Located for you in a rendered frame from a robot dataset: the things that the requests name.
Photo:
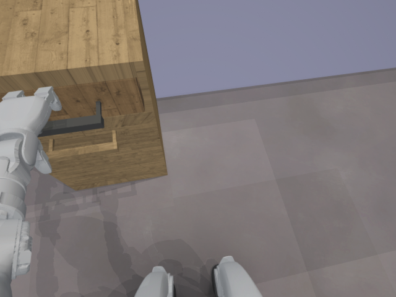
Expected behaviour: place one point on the robot left shin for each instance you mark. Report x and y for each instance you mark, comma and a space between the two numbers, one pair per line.
158, 269

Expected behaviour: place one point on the left robot hand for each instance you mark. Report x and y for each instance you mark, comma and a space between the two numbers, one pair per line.
30, 113

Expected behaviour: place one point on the cabinet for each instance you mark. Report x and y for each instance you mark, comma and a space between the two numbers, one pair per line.
56, 43

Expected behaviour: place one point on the robot left upper arm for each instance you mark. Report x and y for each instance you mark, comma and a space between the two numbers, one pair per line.
15, 252

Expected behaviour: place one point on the drawer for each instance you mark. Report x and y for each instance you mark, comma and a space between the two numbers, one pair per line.
117, 97

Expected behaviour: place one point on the handle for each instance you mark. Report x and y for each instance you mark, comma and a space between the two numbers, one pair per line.
81, 152
85, 123

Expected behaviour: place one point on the robot right thigh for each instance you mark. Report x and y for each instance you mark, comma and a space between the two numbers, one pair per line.
233, 281

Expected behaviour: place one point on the robot left forearm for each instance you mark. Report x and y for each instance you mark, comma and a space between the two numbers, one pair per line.
18, 153

